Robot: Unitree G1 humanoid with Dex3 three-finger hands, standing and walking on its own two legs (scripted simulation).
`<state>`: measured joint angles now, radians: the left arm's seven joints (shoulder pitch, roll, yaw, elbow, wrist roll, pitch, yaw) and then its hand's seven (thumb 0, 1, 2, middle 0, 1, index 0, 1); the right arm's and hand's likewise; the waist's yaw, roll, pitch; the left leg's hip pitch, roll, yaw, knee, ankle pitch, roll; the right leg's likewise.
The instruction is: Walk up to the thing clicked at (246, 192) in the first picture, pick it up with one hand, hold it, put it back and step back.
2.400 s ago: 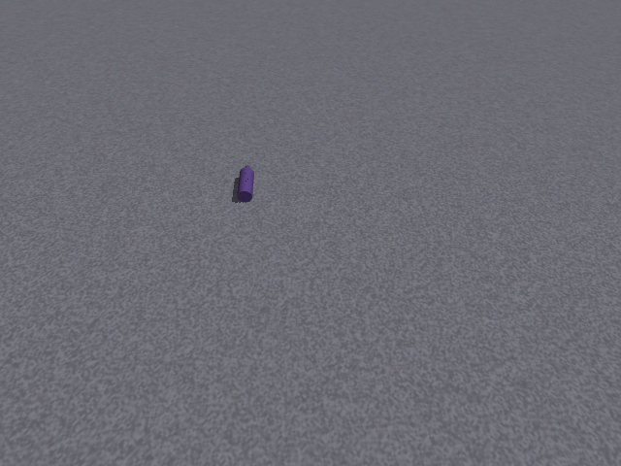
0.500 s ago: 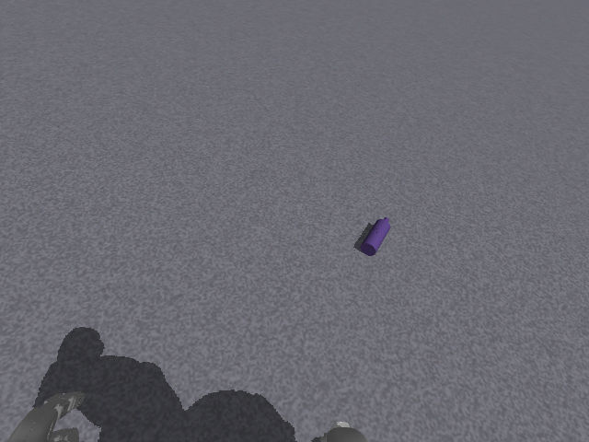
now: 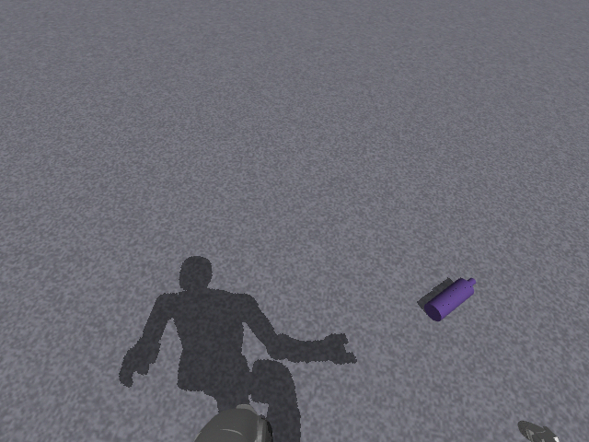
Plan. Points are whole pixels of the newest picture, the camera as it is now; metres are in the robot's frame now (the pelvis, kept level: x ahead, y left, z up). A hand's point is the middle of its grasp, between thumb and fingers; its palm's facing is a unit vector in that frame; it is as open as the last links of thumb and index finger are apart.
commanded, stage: walk up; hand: left
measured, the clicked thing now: (453, 296) +0.71 -0.55 -0.70
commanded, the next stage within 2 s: none
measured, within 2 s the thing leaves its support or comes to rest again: neither
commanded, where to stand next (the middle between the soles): +0.52 -0.92 m, yaw +39 degrees
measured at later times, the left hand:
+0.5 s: hand (294, 423) +0.17 +0.01 -0.11, palm faces +0.22 -0.91 -0.35, open 7.4 cm
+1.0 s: hand (416, 397) +0.23 -0.18 -0.16, palm faces +0.34 -0.86 -0.39, open 7.4 cm
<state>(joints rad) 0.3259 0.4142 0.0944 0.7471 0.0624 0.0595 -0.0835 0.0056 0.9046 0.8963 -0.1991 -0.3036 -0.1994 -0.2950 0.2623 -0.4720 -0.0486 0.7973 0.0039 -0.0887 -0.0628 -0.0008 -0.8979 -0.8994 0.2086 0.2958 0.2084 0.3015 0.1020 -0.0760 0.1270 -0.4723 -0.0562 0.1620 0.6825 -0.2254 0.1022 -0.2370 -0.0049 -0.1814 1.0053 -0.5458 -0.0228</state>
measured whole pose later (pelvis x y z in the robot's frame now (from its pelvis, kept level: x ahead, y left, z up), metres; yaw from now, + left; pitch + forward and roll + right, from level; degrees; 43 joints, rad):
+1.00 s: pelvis +0.26 -0.51 -0.02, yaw +25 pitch +0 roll -1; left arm 0.25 0.55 0.14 0.68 0.05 0.10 -0.10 0.00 0.91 0.90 -0.20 -0.30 -0.20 -0.30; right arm 0.40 -0.49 -0.03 0.85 -0.04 -0.08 -0.09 0.00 -0.89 -0.90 0.22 0.30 0.22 0.30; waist -0.02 -0.11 0.04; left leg -0.60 0.16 -0.19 0.88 -0.34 0.02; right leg -0.48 -0.12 0.06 0.97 -0.49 0.01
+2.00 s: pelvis +0.42 -0.97 +0.00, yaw +39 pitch -1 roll +1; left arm 0.23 0.44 0.08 0.75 0.04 0.10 -0.05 0.00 0.90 0.90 -0.20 -0.30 -0.21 -0.30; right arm 0.37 -0.40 -0.03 0.95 -0.02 -0.06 -0.08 0.00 -0.90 -0.90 0.21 0.30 0.21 0.30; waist 0.04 -0.10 0.09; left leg -0.35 -0.05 0.09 0.77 -0.42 0.08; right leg -0.49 0.00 -0.11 0.80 -0.30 -0.09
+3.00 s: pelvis +0.45 -0.99 +0.01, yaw +39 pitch -2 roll +0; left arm 0.23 0.41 0.02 0.94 0.00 -0.05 0.04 0.00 0.90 0.90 -0.20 -0.30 -0.20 -0.30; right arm 0.14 -0.37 -0.03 0.90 -0.01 0.03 0.03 0.00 -0.90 -0.90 0.21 0.30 0.21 0.30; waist 0.00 -0.01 0.11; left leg -0.36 0.02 0.03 0.76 -0.37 0.01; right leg -0.34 -0.02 -0.03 0.74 -0.39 -0.01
